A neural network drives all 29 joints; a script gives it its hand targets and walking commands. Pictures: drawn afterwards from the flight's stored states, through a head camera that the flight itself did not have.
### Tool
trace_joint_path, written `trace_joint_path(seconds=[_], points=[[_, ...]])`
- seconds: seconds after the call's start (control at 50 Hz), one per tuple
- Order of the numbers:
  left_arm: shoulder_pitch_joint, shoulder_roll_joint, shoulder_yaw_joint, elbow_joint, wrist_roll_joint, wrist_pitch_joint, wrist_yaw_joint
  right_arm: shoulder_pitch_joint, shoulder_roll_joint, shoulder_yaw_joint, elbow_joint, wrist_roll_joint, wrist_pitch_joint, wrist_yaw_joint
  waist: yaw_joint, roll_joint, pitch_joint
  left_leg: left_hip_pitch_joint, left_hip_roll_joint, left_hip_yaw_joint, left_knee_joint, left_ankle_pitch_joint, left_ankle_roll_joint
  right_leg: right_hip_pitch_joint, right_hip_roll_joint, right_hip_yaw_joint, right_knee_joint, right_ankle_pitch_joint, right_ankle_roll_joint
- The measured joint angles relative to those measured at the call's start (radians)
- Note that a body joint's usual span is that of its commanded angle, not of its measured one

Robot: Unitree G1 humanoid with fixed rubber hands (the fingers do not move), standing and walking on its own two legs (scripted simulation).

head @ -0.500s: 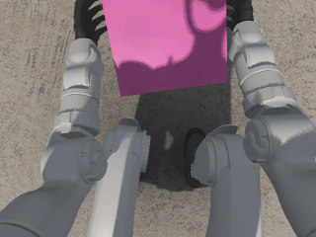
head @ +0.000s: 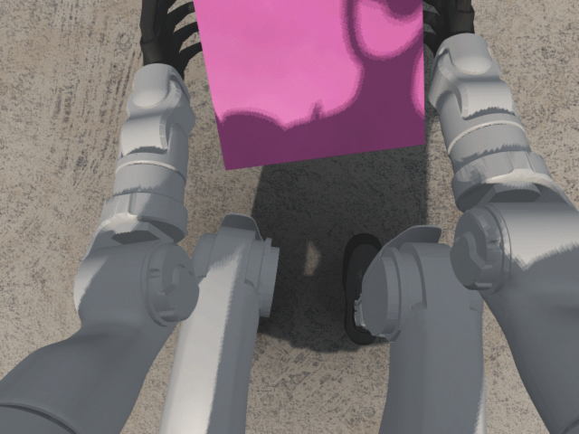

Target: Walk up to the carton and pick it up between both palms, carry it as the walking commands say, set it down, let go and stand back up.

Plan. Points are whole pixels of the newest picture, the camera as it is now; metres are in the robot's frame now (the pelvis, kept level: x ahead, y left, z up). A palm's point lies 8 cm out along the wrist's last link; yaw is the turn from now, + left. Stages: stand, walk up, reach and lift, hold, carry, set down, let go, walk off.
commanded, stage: set down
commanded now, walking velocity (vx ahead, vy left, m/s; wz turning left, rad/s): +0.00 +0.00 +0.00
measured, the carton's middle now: (310, 78) +0.50 -0.01 -0.23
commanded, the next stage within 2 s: none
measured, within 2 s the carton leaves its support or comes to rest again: rests again in 0.88 s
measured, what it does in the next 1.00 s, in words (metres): stands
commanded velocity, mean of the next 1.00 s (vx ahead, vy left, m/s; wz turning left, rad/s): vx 0.00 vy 0.00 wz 0.00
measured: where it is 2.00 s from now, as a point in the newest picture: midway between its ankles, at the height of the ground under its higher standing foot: (300, 312)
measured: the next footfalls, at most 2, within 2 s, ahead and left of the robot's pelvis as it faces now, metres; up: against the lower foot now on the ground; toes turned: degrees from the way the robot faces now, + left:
none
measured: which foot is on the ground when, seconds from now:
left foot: down 0.00-1.00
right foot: down 0.00-1.00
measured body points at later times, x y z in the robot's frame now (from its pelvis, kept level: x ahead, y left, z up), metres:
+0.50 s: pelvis +0.01 +0.00 +0.00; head +0.35 -0.02 +0.29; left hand +0.52 +0.16 -0.15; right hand +0.55 -0.16 -0.16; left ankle +0.09 +0.12 -0.33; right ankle +0.12 -0.11 -0.33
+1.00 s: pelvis +0.01 +0.00 +0.01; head +0.36 -0.01 +0.29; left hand +0.48 +0.16 -0.20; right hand +0.52 -0.19 -0.19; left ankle +0.09 +0.12 -0.33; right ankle +0.12 -0.11 -0.33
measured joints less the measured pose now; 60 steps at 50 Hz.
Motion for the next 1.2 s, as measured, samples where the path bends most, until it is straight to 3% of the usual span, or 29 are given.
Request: trace_joint_path(seconds=[0.56, 0.78, 0.86, 0.96, 1.08, 1.2], points=[[-0.001, 0.015, -0.001, 0.043, -0.029, -0.061, -0.011, -0.004, 0.002, -0.021, 0.017, -0.031, -0.049, 0.033, -0.004, 0.011, -0.011, -0.006, -0.005, -0.004, 0.009, -0.035, -0.001, -0.006, -0.008, -0.004, 0.014, -0.040, -0.004], [-0.009, 0.030, -0.038, 0.081, -0.054, -0.091, -0.003, 0.001, -0.012, 0.005, 0.032, -0.005, -0.082, 0.036, -0.002, 0.015, -0.008, -0.004, -0.007, 0.001, 0.012, -0.039, 0.001, -0.005, -0.009, 0.000, 0.019, -0.046, 0.000], [-0.011, 0.051, -0.095, 0.124, -0.083, -0.111, 0.006, 0.008, -0.024, 0.033, 0.049, 0.020, -0.107, 0.034, -0.001, 0.014, -0.003, -0.002, -0.007, 0.005, 0.011, -0.040, 0.002, -0.003, -0.009, 0.004, 0.021, -0.048, 0.002], [0.042, 0.070, -0.237, 0.169, -0.148, -0.114, 0.030, 0.046, -0.068, 0.138, 0.103, 0.088, -0.125, 0.006, -0.004, 0.002, 0.017, 0.007, -0.002, 0.009, 0.000, -0.038, 0.005, 0.004, -0.004, 0.009, 0.010, -0.045, 0.006], [0.128, 0.119, -0.300, 0.088, -0.213, -0.121, 0.055, 0.147, -0.148, 0.207, 0.004, 0.226, -0.132, -0.005, 0.008, -0.017, 0.066, 0.025, 0.012, -0.001, -0.006, -0.031, 0.009, 0.024, 0.008, -0.002, -0.011, -0.025, 0.008], [0.148, 0.143, -0.318, 0.053, -0.266, -0.092, 0.059, 0.184, -0.172, 0.218, -0.052, 0.257, -0.108, 0.012, -0.003, -0.008, 0.111, 0.042, 0.008, 0.011, 0.005, -0.011, 0.017, 0.045, 0.005, 0.009, 0.001, -0.011, 0.016]])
